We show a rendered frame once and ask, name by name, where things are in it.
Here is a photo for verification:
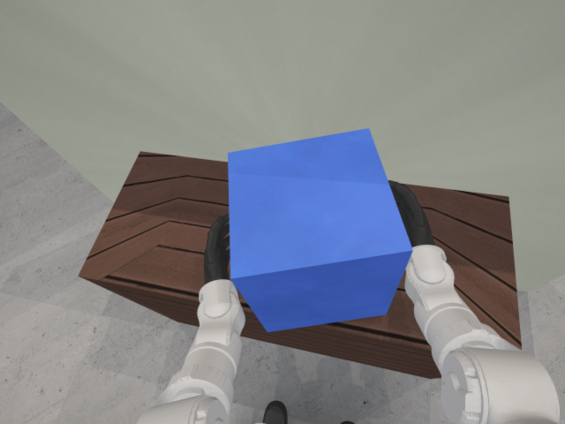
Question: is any robot right hand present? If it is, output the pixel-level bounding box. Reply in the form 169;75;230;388
388;180;434;247

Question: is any left robot forearm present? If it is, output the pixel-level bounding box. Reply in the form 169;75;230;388
137;279;245;423

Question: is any robot left foot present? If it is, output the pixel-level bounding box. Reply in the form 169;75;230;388
263;401;288;424

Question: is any pedestal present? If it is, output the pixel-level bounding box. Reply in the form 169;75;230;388
78;151;522;379

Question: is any robot left hand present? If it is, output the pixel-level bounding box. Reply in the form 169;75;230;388
204;214;230;284

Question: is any right robot upper arm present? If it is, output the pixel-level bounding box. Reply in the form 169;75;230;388
441;347;560;424

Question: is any right robot forearm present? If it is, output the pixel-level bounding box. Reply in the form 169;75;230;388
404;245;560;419

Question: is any carton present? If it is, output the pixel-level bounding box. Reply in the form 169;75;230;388
228;128;413;332

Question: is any left robot upper arm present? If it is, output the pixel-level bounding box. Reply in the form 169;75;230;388
137;395;230;424

